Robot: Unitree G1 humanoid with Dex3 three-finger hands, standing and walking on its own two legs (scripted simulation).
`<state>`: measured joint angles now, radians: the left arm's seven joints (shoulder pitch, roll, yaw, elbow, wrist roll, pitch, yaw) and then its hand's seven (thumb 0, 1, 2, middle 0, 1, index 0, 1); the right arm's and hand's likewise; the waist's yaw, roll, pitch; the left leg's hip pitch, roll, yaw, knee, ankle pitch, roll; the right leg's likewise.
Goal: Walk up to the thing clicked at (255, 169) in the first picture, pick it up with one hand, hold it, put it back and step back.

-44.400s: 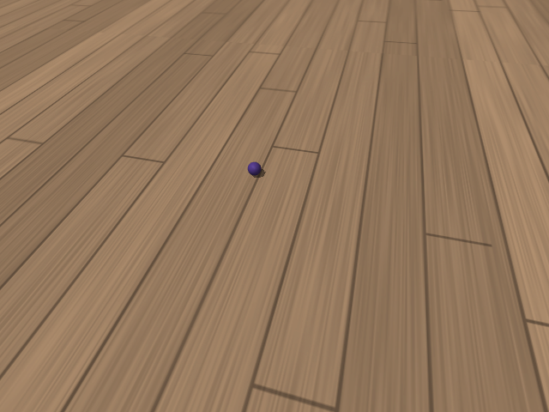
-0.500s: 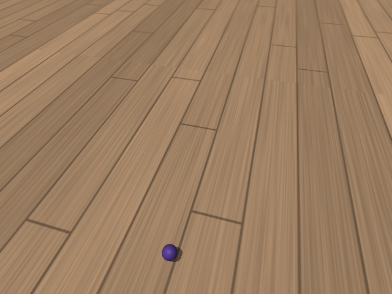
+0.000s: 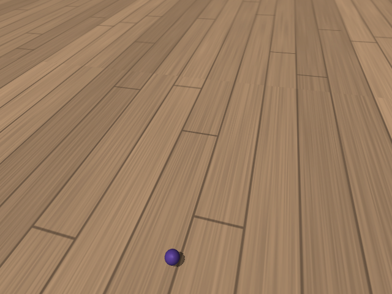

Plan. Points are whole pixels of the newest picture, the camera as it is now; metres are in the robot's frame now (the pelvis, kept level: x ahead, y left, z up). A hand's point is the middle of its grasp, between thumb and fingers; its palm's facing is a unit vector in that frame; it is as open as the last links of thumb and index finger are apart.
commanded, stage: stand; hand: left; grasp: from above
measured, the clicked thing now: (172, 257) +0.48 +0.18 -0.74
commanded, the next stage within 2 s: step back in 1.54 s
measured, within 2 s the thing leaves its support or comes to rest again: neither
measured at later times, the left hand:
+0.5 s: hand out of the picture +0.07 +0.22 -0.16, palm faces +0.01 -0.95 -0.32, open 7.4 cm
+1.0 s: hand out of the picture +0.08 +0.23 -0.16, palm faces -0.01 -0.94 -0.34, open 7.4 cm
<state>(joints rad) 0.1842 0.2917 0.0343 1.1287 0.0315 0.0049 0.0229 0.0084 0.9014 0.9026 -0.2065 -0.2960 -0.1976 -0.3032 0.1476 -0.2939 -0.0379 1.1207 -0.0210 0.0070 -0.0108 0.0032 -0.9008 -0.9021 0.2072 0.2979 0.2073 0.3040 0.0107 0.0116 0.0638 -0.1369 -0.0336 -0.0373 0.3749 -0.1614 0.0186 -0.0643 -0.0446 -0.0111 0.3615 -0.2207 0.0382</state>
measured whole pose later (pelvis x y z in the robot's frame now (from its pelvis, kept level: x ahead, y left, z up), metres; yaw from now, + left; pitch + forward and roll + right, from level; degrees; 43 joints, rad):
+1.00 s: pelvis +0.01 -0.02 +0.00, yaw +0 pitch -3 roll +0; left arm 0.13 0.32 0.02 1.13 0.02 0.00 0.01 0.01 0.90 0.90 -0.21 -0.30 -0.20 -0.30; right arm 0.11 -0.32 -0.01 1.15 -0.01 0.00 0.00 0.00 -0.90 -0.90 0.21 0.30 0.21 0.30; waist 0.00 0.01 0.06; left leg -0.12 0.00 -0.04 0.33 -0.15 -0.01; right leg -0.06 -0.02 -0.01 0.33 -0.22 0.01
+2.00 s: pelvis -0.06 +0.01 -0.02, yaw -1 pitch -2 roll -1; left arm 0.04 0.41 0.07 0.89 0.00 0.06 0.02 0.01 0.90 0.90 -0.21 -0.30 -0.20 -0.30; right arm 0.13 -0.36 -0.04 0.92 -0.02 0.03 0.00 0.00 -0.90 -0.90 0.21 0.30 0.21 0.30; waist -0.02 -0.03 0.21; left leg -0.32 -0.02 -0.01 0.60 -0.24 0.04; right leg -0.43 0.10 0.15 1.15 -0.55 -0.02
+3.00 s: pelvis -0.34 +0.00 -0.02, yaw -5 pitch -3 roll +0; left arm 0.22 0.36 0.07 0.85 0.03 0.05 -0.02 0.01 0.90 0.90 -0.21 -0.30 -0.20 -0.30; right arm 0.11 -0.40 -0.05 0.84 -0.01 0.06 -0.01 0.00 -0.90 -0.90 0.21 0.30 0.21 0.30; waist 0.02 0.03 0.16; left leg -0.50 -0.04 -0.07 0.87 -0.43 -0.01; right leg -0.26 0.01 0.03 0.68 -0.37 -0.02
